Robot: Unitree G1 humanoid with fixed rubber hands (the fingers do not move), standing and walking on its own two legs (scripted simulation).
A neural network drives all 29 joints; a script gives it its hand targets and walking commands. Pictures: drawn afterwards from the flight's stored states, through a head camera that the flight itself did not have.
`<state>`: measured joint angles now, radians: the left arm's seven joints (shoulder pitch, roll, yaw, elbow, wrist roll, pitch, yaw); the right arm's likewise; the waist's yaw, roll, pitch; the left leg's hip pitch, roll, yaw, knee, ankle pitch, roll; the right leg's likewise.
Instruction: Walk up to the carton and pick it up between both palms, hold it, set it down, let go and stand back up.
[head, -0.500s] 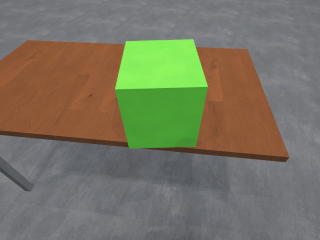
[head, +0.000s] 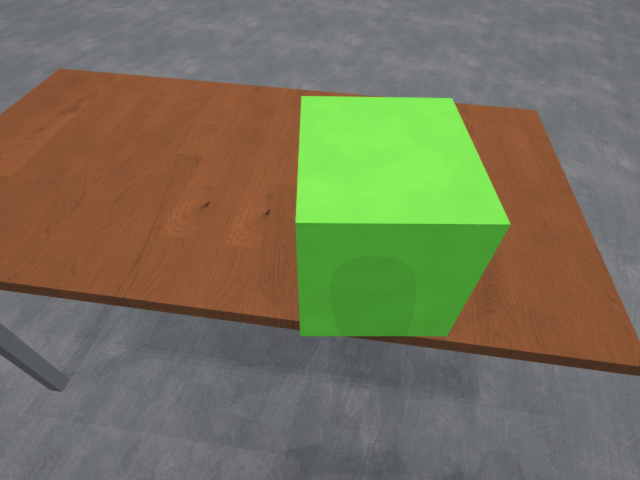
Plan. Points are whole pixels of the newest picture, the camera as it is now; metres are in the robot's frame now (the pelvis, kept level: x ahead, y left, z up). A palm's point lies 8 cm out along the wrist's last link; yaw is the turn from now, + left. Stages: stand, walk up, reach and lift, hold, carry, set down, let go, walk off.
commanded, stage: walk up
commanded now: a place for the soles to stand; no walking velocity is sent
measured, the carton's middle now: (375, 218) +0.48 -0.06 +0.06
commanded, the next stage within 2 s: none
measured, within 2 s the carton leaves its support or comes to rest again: neither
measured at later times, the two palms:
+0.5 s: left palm out of the picture +0.07 +0.37 -0.09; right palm out of the picture +0.09 -0.30 -0.08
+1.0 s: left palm out of the picture +0.10 +0.38 -0.08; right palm out of the picture +0.09 -0.29 -0.08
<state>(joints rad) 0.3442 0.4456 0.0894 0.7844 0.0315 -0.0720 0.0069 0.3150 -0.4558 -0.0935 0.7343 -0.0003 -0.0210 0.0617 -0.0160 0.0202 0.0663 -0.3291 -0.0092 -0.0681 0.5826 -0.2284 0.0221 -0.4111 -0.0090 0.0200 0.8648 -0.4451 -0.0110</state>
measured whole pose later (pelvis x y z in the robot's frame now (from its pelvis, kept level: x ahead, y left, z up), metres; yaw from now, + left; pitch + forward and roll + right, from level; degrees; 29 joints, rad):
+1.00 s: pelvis +0.02 +0.04 +0.00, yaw -2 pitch -2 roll -1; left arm 0.33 0.44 0.08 0.80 0.03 -0.05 0.01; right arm 0.29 -0.45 -0.07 0.73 0.00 0.00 0.03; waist -0.02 0.03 0.05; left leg -0.28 0.00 -0.01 0.68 -0.45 0.03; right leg -0.30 -0.02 0.05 0.53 -0.21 -0.04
